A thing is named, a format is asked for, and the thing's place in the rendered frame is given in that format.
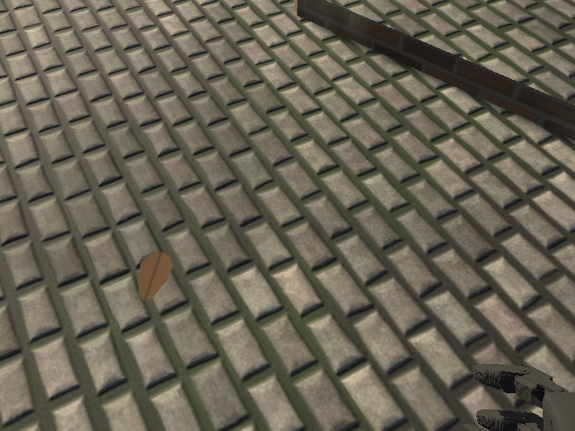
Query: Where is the robot right hand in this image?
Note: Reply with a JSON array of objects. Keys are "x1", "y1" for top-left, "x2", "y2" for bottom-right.
[{"x1": 461, "y1": 364, "x2": 575, "y2": 431}]

